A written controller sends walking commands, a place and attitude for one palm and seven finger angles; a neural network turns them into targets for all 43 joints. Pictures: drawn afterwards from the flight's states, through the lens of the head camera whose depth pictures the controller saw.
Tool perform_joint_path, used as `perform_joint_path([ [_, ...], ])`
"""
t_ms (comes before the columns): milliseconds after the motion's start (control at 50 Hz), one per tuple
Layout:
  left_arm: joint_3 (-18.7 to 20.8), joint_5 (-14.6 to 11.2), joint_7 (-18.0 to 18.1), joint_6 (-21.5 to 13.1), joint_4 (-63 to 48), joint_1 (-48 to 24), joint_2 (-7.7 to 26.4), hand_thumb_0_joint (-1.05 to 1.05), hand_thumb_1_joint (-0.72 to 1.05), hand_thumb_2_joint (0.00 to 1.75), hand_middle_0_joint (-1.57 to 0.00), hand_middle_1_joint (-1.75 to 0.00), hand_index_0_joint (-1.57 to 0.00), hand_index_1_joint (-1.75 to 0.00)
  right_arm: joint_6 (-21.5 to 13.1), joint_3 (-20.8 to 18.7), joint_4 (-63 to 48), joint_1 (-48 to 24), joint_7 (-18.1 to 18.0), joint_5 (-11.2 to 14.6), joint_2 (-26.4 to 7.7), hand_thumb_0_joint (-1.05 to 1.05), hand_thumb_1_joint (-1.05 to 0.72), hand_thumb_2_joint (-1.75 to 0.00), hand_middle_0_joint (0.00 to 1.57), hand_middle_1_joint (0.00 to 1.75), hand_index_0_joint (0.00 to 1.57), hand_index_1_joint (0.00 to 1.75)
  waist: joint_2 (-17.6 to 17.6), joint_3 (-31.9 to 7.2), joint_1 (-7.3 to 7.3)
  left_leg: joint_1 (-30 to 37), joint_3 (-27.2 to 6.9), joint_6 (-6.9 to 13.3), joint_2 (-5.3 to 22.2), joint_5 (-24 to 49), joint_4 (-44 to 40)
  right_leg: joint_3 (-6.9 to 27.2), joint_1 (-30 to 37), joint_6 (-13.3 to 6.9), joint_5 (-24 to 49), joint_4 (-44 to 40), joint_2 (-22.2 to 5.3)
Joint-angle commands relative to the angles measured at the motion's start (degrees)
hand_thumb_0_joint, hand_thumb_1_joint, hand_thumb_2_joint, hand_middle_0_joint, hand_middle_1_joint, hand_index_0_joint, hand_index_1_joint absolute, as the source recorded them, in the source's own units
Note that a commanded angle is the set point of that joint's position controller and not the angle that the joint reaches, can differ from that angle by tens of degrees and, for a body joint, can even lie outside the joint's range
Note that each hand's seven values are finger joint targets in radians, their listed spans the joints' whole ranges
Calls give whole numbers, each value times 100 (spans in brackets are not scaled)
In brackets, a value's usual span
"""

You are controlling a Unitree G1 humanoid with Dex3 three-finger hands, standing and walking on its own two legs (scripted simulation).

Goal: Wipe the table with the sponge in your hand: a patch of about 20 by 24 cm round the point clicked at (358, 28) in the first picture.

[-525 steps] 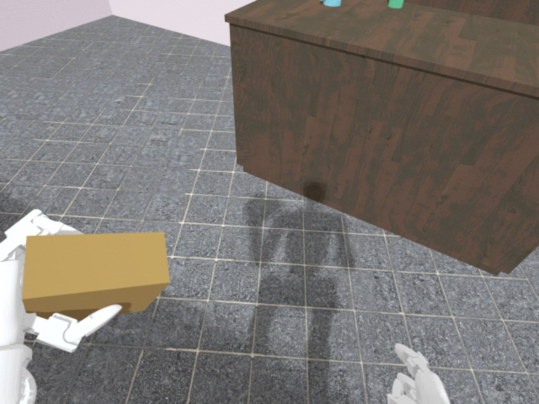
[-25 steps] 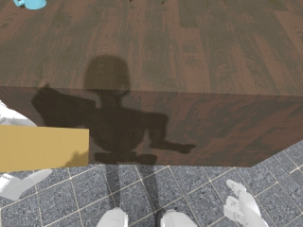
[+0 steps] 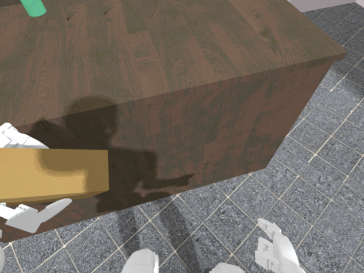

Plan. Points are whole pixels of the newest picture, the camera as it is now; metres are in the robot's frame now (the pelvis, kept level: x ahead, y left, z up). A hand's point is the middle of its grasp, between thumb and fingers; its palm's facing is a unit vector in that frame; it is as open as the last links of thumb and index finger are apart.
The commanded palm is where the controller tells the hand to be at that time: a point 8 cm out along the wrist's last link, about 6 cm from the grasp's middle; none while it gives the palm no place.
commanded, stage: turn to face it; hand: left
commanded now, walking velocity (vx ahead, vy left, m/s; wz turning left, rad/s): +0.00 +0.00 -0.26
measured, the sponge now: (68, 178) +0.24 +0.19 +0.15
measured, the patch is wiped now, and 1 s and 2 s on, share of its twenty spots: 0.00 0.00 0.00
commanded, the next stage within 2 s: take the last steps up to it in 0.04 s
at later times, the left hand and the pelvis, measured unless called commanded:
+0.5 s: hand (9, 209) +0.19 +0.24 +0.18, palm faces +0.38 -0.83 -0.41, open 10.3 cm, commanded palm +0.14 +0.28 +0.19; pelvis -0.03 +0.00 +0.00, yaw -2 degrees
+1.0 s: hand out of the picture +0.22 +0.27 +0.17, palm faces +0.35 -0.82 -0.44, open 10.3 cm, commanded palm +0.16 +0.32 +0.19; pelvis +0.00 +0.04 +0.00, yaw +0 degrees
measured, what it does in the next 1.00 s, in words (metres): steps on the spot: left foot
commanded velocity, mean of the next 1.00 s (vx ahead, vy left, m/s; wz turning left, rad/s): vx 0.15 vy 0.13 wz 0.00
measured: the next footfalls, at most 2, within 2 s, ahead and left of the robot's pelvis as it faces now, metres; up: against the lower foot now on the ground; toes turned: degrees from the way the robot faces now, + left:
left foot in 0.24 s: +0.03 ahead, +0.12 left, +0.00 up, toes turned +4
left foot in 1.04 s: +0.08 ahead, +0.18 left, +0.00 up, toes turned +7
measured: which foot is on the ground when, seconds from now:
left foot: up 0.00-0.22, down 0.24-0.86, up 0.88-1.00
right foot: down 0.00-1.00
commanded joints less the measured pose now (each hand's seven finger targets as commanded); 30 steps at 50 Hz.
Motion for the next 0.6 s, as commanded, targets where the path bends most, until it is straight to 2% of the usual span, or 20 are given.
perform_joint_path([
  [0, 1311, -110, 248, -369, -1166, 566, 1048, 0, 10, 130, -120, -160, -120, -160, -74, -265, -855, -415, -136, 0, -465, 0, -90, -90, 20, 30, 20, 30, -901, -1985, 175, -318, -123, 11, -109, 161, -277, 1458, 1720, -675, 4025, -1118, -1621],
  [40, 1227, -96, 235, -331, -1050, 584, 984, 0, 10, 130, -120, -160, -120, -160, -70, -323, -828, -441, -207, -20, -541, 0, -90, -90, 20, 30, 20, 30, -1029, -1873, 225, 39, 42, 65, -259, 255, -853, 1592, 1308, -676, 3428, -1286, -1529],
  [80, 1111, -81, 257, -297, -1068, 449, 958, 0, 10, 130, -120, -160, -120, -160, -98, -346, -802, -350, -253, -18, -608, 0, -90, -90, 20, 30, 20, 30, -977, -1900, 240, 291, 91, 128, -310, 316, -1469, 1667, 1280, -708, 2906, -1348, -1546],
  [160, 814, 18, 268, -225, -1104, 106, 854, 0, 10, 130, -120, -160, -120, -160, -179, -422, -776, -130, -325, -11, -754, 0, -90, -90, 20, 30, 20, 30, -840, -1809, 166, 1209, 126, 304, -448, 825, -2832, 1806, 686, -469, 1021, -1674, -1453],
  [180, 769, 32, 286, -219, -1230, 2, 909, 0, 10, 130, -120, -160, -120, -160, -190, -449, -743, -71, -360, -1, -801, 0, -90, -90, 20, 30, 20, 30, -597, -1784, 106, 1603, 102, 379, -387, 1057, -3414, 1668, 582, -329, 572, -1597, -1378],
  [200, 692, 75, 278, -245, -1322, -24, 874, 0, 10, 130, -120, -160, -120, -160, -227, -476, -777, -69, -400, -17, -850, 0, -90, -90, 20, 30, 20, 30, -178, -1684, 127, 1809, -30, 516, -210, 1037, -3852, 1570, 414, -163, 171, -1457, -1105],
  [240, 665, 151, 263, -326, -1323, -10, 878, 0, 10, 130, -120, -160, -120, -160, -285, -494, -861, -158, -449, -2, -971, 0, -90, -90, 20, 30, 20, 30, 808, -1423, 256, 1646, -784, 923, 557, 1036, -4285, 980, 109, 187, -511, -930, -364],
  [260, 688, 174, 265, -351, -1138, 20, 869, 0, 10, 130, -120, -160, -120, -160, -314, -386, -815, -197, -457, -20, -880, 0, -90, -90, 20, 30, 20, 30, 1400, -1210, 249, 898, -1129, 1060, 799, 117, -4757, 586, 308, 230, -822, -347, -172],
  [280, 638, 214, 259, -397, -1336, -345, 891, 0, 10, 130, -120, -160, -120, -160, -385, -393, -817, -240, -469, -39, -850, 0, -90, -90, 20, 30, 20, 30, 1654, -990, 233, 273, -1286, 1146, 902, -554, -5004, 318, 586, 257, -727, 191, -108],
  [300, 544, 259, 260, -413, -1205, -432, 823, 0, 10, 130, -120, -160, -120, -160, -442, -414, -784, -215, -473, -55, -854, 0, -90, -90, 20, 30, 20, 30, 1448, -782, 199, -96, -1204, 1160, 881, -648, -4904, 272, 741, 279, -607, 305, -127],
  [340, 388, 248, 246, -407, -912, -463, 649, 0, 10, 130, -120, -160, -120, -160, -559, -418, -723, -57, -443, -38, -886, 0, -90, -90, 20, 30, 20, 30, 944, -831, 176, 109, -806, 1008, 565, -19, -4276, 215, 845, 286, -357, -426, -179],
  [360, 391, 231, 246, -407, -793, -535, 651, 0, 10, 130, -120, -160, -120, -160, -590, -415, -686, -35, -437, -35, -884, 0, -90, -90, 20, 30, 20, 30, 732, -840, 160, 165, -597, 904, 358, 173, -3961, 357, 867, 239, -289, -815, -272],
  [380, 482, 231, 262, -431, -799, -673, 769, 0, 10, 130, -120, -160, -120, -160, -616, -422, -660, 36, -433, -59, -880, 0, -90, -90, 20, 30, 20, 30, 373, -922, 107, 256, -421, 811, 141, 368, -3639, 692, 831, 121, -215, -1069, -518],
  [420, 416, 194, 228, -423, -718, -839, 718, 0, 10, 130, -120, -160, -120, -160, -611, -430, -596, 62, -396, -68, -793, 0, -90, -90, 20, 30, 20, 30, -485, -1071, 91, 326, 74, 580, -378, -47, -2873, 1864, 502, -210, -934, -1577, -1211],
  [440, 419, 160, 221, -392, -677, -857, 744, 0, 10, 130, -120, -160, -120, -160, -585, -428, -570, 80, -372, -56, -758, 0, -90, -90, 20, 30, 20, 30, -844, -1062, 109, 394, 132, 531, -489, 9, -2452, 2354, 384, -377, -1479, -1940, -1576],
  [460, 395, 157, 233, -368, -661, -931, 755, 0, 10, 130, -120, -160, -120, -160, -559, -398, -558, -5, -357, -61, -720, 0, -90, -90, 20, 30, 20, 30, -1053, -933, 118, 392, 105, 505, -503, 187, -2154, 2580, 286, -521, -1656, -2147, -1841],
  [480, 432, 150, 269, -364, -681, -991, 793, 0, 10, 130, -120, -160, -120, -160, -546, -373, -532, -74, -344, -66, -745, 0, -90, -90, 20, 30, 20, 30, -920, -933, 104, 424, 73, 501, -492, 350, -2175, 2579, 349, -601, -1326, -2099, -1932],
  [520, 503, 153, 289, -385, -680, -844, 827, 0, 10, 130, -120, -160, -120, -160, -507, -320, -497, -79, -343, -67, -657, 0, -90, -90, 20, 30, 20, 30, -997, -1097, 106, 862, 32, 545, -447, 649, -2933, 1940, 487, -484, -389, -1656, -1785],
  [560, 586, 147, 269, -434, -692, -563, 807, 0, 10, 130, -120, -160, -120, -160, -473, -344, -528, -112, -385, -82, -659, 0, -90, -90, 20, 30, 20, 30, -502, -1228, 137, 1378, -19, 667, -297, 1015, -3663, 1171, 376, -134, 41, -1023, -1166],
  [580, 624, 138, 252, -472, -802, -531, 817, 0, 10, 130, -120, -160, -120, -160, -480, -371, -580, -97, -407, -76, -729, 0, -90, -90, 20, 30, 20, 30, 154, -1281, 134, 1482, -346, 778, -15, 1093, -3969, 759, 255, 48, -127, -605, -821],
])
